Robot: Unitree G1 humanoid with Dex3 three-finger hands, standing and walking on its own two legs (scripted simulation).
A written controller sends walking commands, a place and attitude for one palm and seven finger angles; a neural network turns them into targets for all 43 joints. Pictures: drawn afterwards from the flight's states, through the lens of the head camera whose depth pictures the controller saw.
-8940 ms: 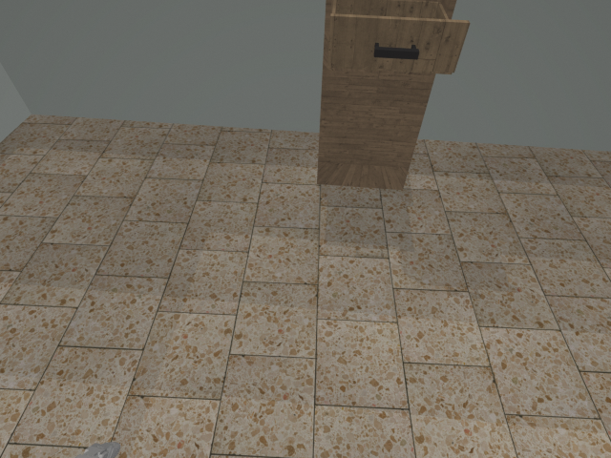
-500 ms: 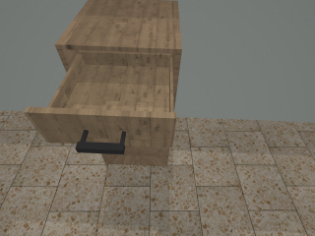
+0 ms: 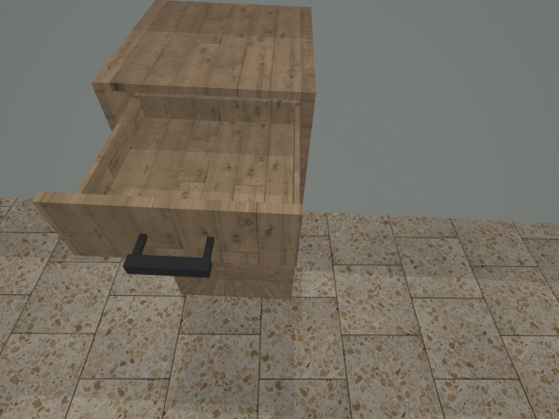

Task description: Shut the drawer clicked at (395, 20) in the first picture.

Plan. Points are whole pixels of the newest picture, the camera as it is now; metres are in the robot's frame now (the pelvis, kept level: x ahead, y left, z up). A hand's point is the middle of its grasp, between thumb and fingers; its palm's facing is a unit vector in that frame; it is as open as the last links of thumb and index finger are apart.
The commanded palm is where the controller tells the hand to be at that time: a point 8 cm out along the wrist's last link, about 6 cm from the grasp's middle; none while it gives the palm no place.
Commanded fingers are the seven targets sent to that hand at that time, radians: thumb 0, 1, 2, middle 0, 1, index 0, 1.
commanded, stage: look again from close up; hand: left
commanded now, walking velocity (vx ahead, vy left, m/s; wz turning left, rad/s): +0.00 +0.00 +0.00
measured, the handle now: (172, 253) +0.34 +0.19 +0.04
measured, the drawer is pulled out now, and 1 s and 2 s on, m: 0.29 0.29 0.29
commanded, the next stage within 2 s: shuffle to correct the standing spot in 0.40 s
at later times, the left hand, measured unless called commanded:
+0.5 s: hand out of the picture -0.02 +0.16 -0.18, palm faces +0.04 -0.99 -0.17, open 7.3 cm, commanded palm none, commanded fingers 0.00 0.90 0.90 -0.20 -0.30 -0.20 -0.30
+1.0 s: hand out of the picture +0.01 +0.14 -0.18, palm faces +0.08 -0.99 -0.15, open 7.3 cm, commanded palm none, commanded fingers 0.00 0.90 0.90 -0.20 -0.30 -0.20 -0.30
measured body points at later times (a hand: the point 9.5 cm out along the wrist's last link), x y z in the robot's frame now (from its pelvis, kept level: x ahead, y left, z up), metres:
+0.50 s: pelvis -0.01 -0.01 +0.00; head +0.01 +0.00 +0.45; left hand -0.02 +0.21 -0.16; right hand -0.02 -0.22 -0.16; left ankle -0.06 +0.10 -0.74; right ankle -0.01 -0.16 -0.74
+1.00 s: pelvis +0.04 -0.02 +0.00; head +0.07 +0.00 +0.45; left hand +0.01 +0.19 -0.17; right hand +0.03 -0.23 -0.16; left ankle -0.06 +0.09 -0.73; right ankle -0.01 -0.16 -0.73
